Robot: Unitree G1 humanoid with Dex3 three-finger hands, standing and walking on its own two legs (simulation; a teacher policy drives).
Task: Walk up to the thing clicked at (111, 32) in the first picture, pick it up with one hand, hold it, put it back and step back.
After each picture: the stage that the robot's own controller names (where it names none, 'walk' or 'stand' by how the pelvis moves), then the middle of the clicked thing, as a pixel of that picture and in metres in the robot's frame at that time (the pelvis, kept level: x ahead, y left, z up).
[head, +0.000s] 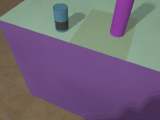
stand; (122, 9) +0.64 -0.16 +0.14
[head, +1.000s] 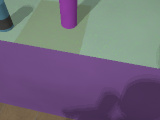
walk; out of the picture +0.62 +0.09 +0.17
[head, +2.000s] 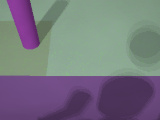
walk; (23, 18) +0.53 +0.23 +0.16
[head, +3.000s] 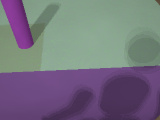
stand; (18, 20) +0.57 +0.27 +0.14
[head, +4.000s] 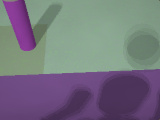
stand; (20, 21) +0.55 +0.25 +0.14
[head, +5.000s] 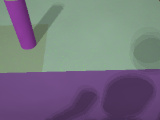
stand; (21, 20) +0.57 +0.26 +0.14
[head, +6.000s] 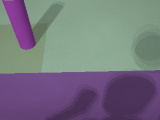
stand; (19, 20) +0.56 +0.26 +0.14
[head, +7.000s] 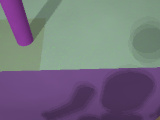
rise first; (16, 15) +0.56 +0.26 +0.14
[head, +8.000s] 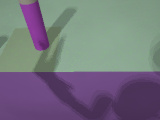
rise first; (35, 23) +0.57 +0.25 +0.14
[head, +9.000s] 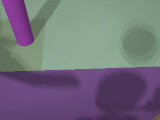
go down; (17, 15) +0.57 +0.23 +0.15
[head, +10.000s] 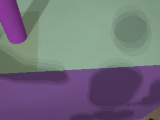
go down; (7, 9) +0.54 +0.23 +0.16
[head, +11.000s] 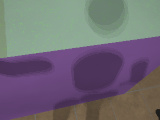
close in; out of the picture +0.56 +0.26 +0.20
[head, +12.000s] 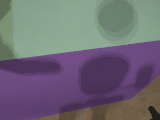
lift; out of the picture +0.56 +0.26 +0.20
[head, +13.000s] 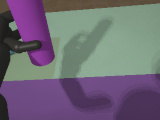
lift; (30, 18) +0.32 +0.13 +0.34
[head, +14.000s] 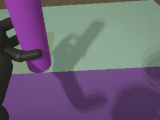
lift; (30, 28) +0.32 +0.13 +0.30
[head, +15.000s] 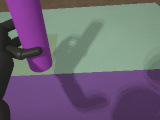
hold; (31, 28) +0.33 +0.14 +0.30
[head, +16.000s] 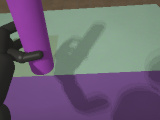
hold; (32, 31) +0.32 +0.14 +0.30
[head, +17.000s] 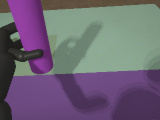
crouch; (32, 31) +0.34 +0.14 +0.29
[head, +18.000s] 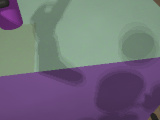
crouch; out of the picture +0.48 +0.19 +0.33
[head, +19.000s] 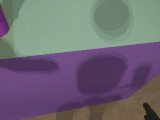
lower; out of the picture +0.52 +0.22 +0.19
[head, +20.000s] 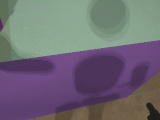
lower; out of the picture +0.53 +0.22 +0.20
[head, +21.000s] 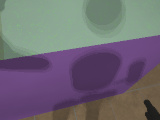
lower; out of the picture +0.54 +0.23 +0.20
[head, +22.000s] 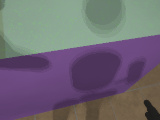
lower; out of the picture +0.55 +0.23 +0.20
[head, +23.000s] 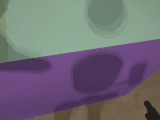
loosen; out of the picture +0.54 +0.23 +0.20
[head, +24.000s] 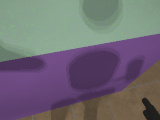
withdraw; out of the picture +0.53 +0.25 +0.20
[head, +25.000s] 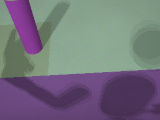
sink last; (24, 22) +0.51 +0.22 +0.17
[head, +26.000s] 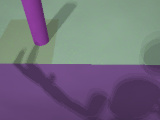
stand; (35, 16) +0.57 +0.23 +0.16
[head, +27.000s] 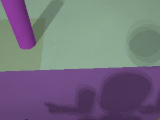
stand; (19, 18) +0.53 +0.24 +0.16
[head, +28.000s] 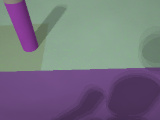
stand; (22, 23) +0.56 +0.25 +0.14
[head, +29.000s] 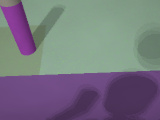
stand; (19, 26) +0.53 +0.25 +0.14
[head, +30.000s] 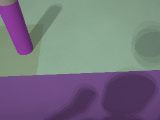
stand; (16, 25) +0.53 +0.26 +0.14
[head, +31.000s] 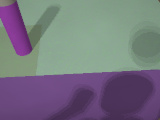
stand; (14, 26) +0.53 +0.27 +0.14
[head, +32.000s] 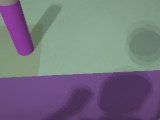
walk; (17, 25) +0.52 +0.26 +0.14
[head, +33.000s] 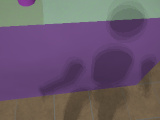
walk; out of the picture +0.68 +0.25 +0.16
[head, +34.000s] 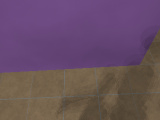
walk; out of the picture +1.00 +0.26 +0.16
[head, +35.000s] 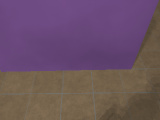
walk; out of the picture +1.19 +0.26 +0.16
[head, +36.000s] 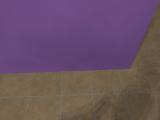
stand; out of the picture +1.15 +0.23 +0.14
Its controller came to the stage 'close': yes
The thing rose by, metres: 0.19
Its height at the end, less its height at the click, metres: +0.00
